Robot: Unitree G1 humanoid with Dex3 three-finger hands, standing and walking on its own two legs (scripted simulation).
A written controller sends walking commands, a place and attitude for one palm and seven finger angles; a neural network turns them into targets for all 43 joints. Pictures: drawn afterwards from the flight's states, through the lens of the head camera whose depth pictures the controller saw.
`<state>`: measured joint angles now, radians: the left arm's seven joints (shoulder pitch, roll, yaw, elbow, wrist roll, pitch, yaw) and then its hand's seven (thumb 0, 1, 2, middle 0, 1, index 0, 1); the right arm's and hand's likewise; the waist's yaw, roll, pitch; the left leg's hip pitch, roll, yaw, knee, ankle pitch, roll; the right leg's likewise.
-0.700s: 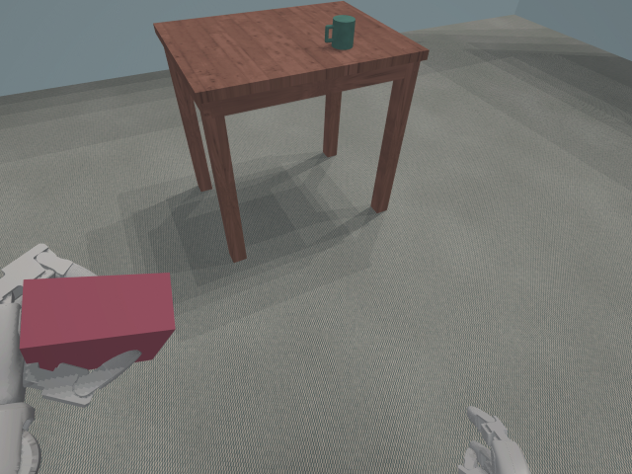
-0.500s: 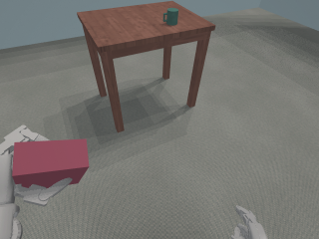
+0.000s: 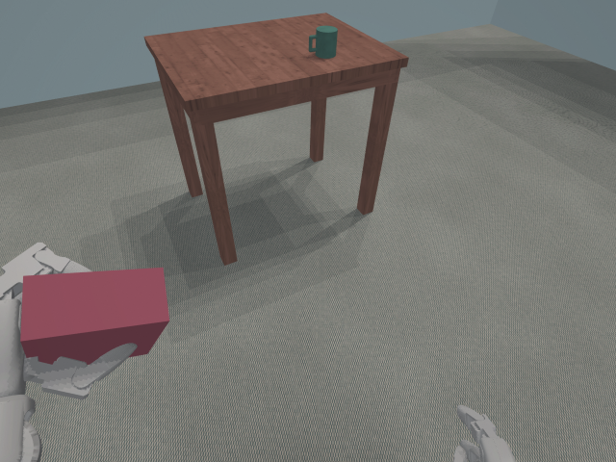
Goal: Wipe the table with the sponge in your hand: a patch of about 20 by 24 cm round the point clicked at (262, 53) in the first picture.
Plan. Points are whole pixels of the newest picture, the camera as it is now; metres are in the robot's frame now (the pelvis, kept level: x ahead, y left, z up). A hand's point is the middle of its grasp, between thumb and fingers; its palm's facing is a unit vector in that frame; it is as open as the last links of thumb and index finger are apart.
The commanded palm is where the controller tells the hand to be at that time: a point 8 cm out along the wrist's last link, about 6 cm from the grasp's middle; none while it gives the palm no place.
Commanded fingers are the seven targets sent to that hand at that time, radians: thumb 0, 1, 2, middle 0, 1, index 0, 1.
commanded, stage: walk to a spot facing it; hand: left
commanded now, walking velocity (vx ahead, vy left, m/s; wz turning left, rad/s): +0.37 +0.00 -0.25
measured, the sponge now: (115, 319) +0.22 +0.21 +0.15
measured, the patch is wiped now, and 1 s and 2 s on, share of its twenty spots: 0.00 0.00 0.00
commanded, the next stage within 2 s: none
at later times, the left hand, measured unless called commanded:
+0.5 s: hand (158, 227) +0.33 +0.20 +0.17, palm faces +0.36 -0.84 -0.41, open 9.6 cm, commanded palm +0.27 +0.24 +0.18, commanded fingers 0.00 0.10 1.30 -1.20 -1.60 -1.20 -1.60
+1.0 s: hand (263, 156) +0.46 +0.10 +0.19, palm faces +0.30 -0.81 -0.50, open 9.6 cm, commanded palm +0.41 +0.15 +0.18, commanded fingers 0.00 0.10 1.30 -1.20 -1.60 -1.20 -1.60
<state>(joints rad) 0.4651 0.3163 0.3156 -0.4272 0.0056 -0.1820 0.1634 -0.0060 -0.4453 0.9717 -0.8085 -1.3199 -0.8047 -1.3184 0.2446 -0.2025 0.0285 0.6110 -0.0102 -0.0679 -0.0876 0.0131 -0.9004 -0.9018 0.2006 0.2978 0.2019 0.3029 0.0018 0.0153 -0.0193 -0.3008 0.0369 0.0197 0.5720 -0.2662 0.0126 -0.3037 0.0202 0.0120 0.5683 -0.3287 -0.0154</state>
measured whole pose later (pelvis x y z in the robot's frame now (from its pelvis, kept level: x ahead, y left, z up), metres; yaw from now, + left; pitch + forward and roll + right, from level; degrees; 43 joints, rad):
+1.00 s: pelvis +0.23 -0.11 +0.01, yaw -5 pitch +0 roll +2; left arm 0.53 0.38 0.38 -0.56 -0.01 -0.23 0.16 -0.01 -0.45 0.98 -0.81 -1.32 -0.80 -1.32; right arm 0.21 -0.25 -0.04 0.60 0.00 -0.02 -0.06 0.01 -0.91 -0.90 0.20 0.30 0.20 0.30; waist -0.01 -0.02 0.08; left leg -0.55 0.11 0.15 0.81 -0.27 -0.01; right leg -0.18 -0.04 -0.21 0.49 -0.33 -0.08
